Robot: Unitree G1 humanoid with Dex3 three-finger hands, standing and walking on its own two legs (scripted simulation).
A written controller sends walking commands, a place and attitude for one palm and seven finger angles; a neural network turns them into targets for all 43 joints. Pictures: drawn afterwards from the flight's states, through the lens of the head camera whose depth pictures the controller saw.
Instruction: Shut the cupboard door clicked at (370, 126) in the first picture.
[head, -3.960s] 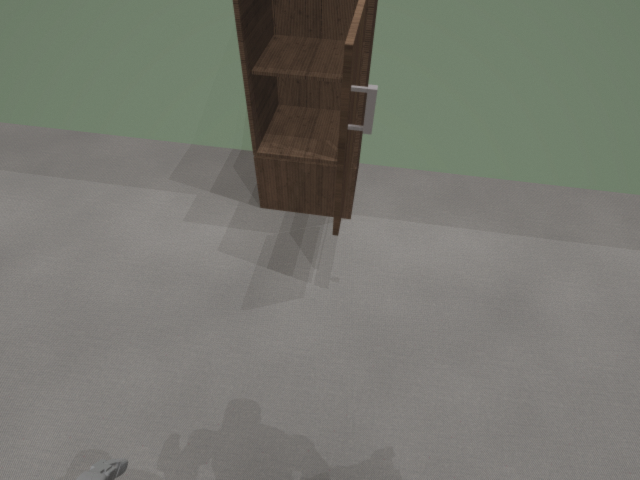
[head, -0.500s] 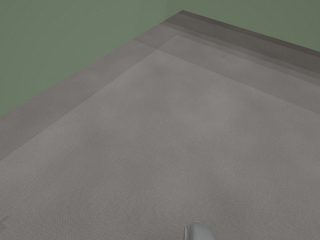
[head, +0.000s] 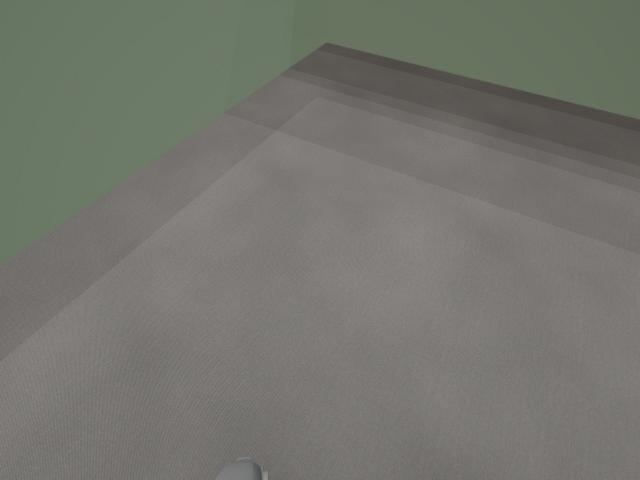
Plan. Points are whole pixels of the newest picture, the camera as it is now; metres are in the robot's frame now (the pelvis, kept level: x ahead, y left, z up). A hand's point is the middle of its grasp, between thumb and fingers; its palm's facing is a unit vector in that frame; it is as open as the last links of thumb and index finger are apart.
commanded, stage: walk around to get in front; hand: left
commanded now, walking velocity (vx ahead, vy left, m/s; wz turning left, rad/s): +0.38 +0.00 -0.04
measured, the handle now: out of the picture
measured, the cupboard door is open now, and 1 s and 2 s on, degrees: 89 89 89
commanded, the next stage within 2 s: walk to a spot facing it in 1.62 s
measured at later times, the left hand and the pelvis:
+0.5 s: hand (190, 406) +0.26 +0.22 -0.17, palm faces -0.01 -0.99 -0.16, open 7.3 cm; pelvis +0.21 +0.04 +0.01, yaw -4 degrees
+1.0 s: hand (254, 301) +0.46 +0.15 -0.17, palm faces +0.01 -0.98 -0.20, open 7.1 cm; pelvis +0.43 -0.03 +0.00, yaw -2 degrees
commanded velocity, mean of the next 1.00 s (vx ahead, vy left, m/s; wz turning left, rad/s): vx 0.38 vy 0.00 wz -0.01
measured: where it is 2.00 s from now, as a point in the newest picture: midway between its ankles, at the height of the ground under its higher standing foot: (340, 305)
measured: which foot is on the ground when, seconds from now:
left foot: up 0.00-0.12, down 0.14-0.70, up 0.72-1.00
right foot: down 0.00-0.16, up 0.18-0.66, down 0.68-1.00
